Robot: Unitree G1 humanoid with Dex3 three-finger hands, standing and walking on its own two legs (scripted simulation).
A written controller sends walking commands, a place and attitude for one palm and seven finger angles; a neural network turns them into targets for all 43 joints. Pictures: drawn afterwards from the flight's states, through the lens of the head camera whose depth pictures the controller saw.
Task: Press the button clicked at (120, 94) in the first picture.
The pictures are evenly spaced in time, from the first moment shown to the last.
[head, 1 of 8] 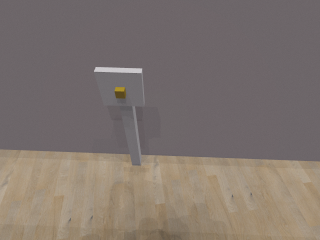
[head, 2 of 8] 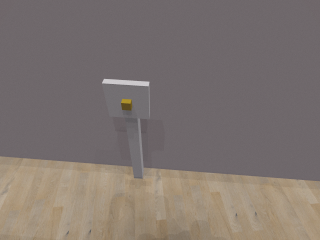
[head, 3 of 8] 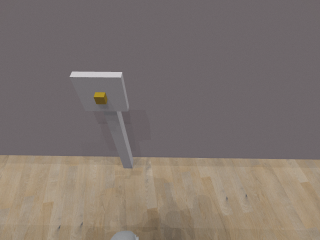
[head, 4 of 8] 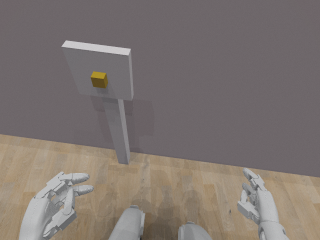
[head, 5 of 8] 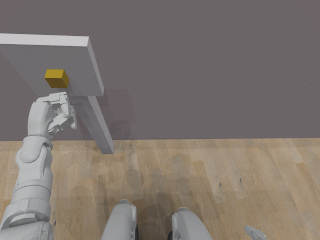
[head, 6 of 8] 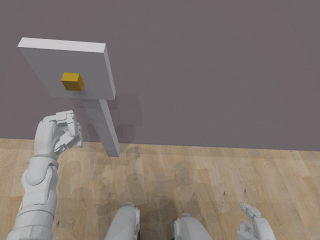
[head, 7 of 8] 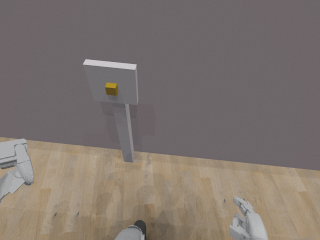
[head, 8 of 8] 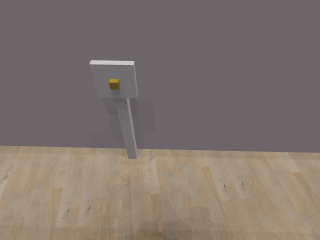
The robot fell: no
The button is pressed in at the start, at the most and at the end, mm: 0 11 0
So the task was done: yes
